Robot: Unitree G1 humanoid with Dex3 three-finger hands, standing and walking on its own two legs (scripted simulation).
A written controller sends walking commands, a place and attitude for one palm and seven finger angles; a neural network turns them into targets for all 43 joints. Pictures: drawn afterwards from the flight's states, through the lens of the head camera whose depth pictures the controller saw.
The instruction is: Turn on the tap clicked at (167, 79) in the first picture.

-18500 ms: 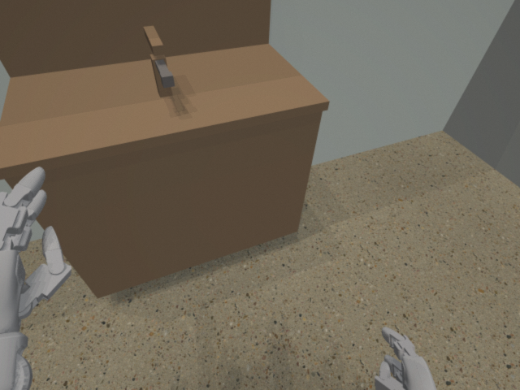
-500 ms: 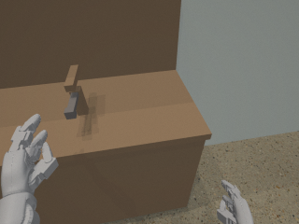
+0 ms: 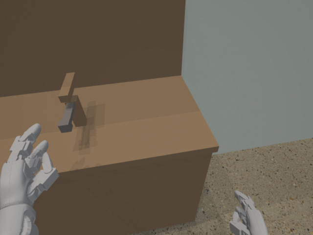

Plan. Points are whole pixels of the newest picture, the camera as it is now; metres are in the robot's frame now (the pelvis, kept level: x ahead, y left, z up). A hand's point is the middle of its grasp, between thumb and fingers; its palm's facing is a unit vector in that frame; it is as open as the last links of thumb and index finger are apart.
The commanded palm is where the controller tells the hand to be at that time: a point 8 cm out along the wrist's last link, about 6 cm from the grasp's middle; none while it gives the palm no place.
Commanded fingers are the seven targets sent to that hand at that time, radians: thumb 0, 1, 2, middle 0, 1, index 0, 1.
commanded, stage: reach beside the lever's end, fingers flat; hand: left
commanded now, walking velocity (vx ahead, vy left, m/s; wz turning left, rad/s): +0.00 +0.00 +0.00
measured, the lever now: (65, 125) +0.35 +0.32 +0.11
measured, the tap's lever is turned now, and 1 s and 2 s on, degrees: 0 0 0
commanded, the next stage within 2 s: none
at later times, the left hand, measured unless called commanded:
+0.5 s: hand (49, 159) +0.22 +0.27 +0.14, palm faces +0.50 -0.86 -0.11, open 7.5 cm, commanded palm +0.18 +0.31 +0.15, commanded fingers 0.00 0.90 0.90 -0.19 -0.27 -0.19 -0.27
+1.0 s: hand (54, 143) +0.27 +0.29 +0.13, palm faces +0.51 -0.85 -0.10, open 7.6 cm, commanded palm +0.23 +0.33 +0.13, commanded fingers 0.00 0.90 0.90 -0.17 -0.21 -0.17 -0.21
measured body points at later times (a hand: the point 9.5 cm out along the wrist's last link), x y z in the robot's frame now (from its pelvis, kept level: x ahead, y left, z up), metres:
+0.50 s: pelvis -0.02 +0.00 +0.00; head -0.04 -0.02 +0.45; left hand +0.19 +0.31 +0.15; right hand +0.17 -0.23 -0.08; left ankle +0.02 +0.14 -0.73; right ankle -0.03 -0.06 -0.73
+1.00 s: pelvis -0.01 +0.02 +0.00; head -0.01 +0.00 +0.45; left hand +0.24 +0.33 +0.14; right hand +0.18 -0.21 -0.08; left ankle +0.02 +0.14 -0.73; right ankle -0.03 -0.06 -0.73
